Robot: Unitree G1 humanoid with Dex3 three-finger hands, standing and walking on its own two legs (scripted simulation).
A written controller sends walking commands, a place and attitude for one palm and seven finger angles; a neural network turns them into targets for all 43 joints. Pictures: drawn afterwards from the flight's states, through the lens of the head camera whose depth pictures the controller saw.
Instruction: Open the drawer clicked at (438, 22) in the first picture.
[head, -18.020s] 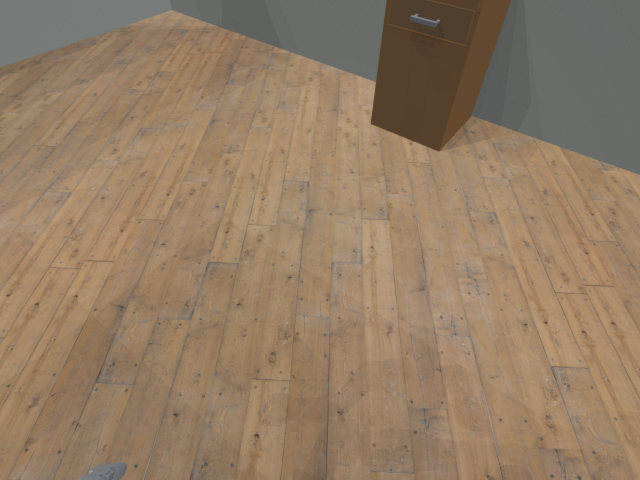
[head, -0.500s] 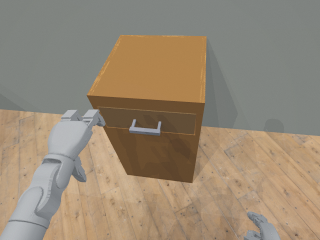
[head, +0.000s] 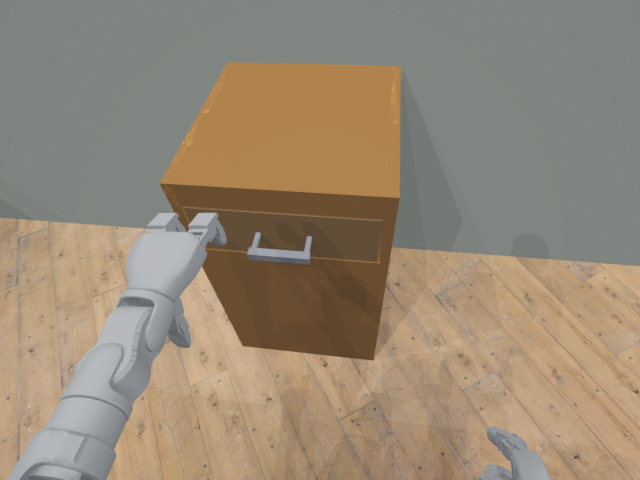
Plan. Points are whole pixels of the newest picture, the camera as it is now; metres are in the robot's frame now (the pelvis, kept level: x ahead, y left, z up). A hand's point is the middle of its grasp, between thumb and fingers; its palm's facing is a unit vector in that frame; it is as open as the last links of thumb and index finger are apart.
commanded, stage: move the hooked fingers above the handle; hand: left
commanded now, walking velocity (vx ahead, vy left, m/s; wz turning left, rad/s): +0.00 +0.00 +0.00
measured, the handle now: (281, 247) +0.54 +0.15 -0.14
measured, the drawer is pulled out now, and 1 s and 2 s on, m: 0.00 0.00 0.00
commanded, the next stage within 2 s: lower the fingers behind the handle in 1.82 s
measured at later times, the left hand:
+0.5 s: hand (229, 265) +0.41 +0.19 -0.01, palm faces -0.05 -0.04 -1.00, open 13.8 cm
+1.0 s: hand (260, 256) +0.47 +0.16 -0.07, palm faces -0.06 -0.02 -1.00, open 13.8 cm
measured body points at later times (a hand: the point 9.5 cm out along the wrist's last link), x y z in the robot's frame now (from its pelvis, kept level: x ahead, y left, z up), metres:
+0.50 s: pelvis -0.01 +0.00 -0.02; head +0.06 -0.02 +0.43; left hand +0.40 +0.19 +0.04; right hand +0.06 -0.27 -0.15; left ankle -0.01 +0.11 -0.73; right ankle +0.00 -0.11 -0.73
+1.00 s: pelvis -0.02 +0.00 -0.05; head +0.10 -0.01 +0.38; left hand +0.46 +0.16 -0.01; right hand -0.01 -0.27 -0.19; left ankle -0.01 +0.11 -0.73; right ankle +0.00 -0.11 -0.73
